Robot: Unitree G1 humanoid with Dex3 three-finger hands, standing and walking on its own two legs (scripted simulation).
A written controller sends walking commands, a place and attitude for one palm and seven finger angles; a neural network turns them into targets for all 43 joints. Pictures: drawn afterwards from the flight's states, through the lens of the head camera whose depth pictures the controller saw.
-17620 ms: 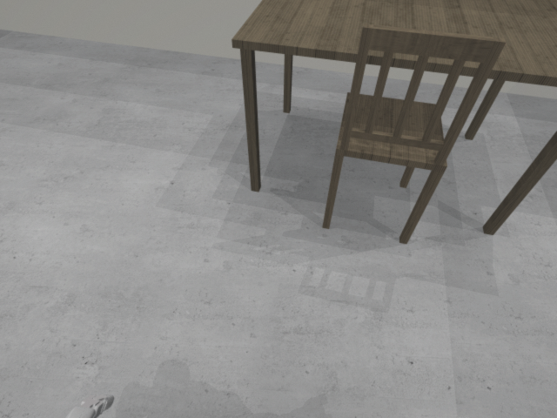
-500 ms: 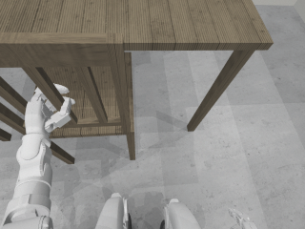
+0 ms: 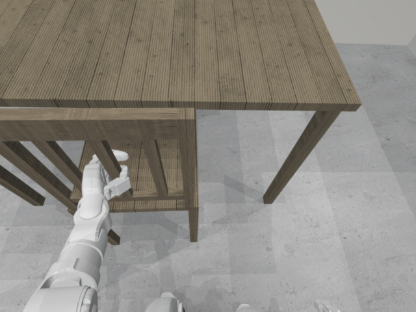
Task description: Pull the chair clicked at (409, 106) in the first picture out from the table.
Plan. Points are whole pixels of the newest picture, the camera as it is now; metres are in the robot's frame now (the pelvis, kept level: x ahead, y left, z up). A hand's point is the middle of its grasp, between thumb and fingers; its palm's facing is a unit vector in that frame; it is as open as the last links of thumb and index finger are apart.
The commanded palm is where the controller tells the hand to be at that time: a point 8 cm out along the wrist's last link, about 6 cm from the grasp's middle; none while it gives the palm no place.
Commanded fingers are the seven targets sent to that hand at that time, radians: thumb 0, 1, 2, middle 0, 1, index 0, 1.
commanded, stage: step backward, pulling the chair out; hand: left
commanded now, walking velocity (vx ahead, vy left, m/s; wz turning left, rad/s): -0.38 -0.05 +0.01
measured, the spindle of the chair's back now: (114, 170) +0.41 +0.21 -0.05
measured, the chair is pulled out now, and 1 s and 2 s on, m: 0.04 0.19 0.30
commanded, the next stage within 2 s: none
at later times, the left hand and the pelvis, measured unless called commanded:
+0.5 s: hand (144, 223) +0.29 +0.13 -0.04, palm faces +0.03 -0.98 -0.17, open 5.3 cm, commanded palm +0.28 +0.18 -0.04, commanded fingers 0.00 0.90 0.90 -0.50 -1.45 -0.50 -1.45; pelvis -0.06 -0.01 +0.02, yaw -1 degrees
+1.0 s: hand (149, 252) +0.23 +0.11 -0.04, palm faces +0.06 -0.98 -0.20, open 5.5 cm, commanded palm +0.22 +0.16 -0.04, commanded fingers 0.00 0.90 0.90 -0.50 -1.45 -0.50 -1.45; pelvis -0.12 -0.03 +0.01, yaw -2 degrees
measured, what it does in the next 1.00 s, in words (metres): shifts its weight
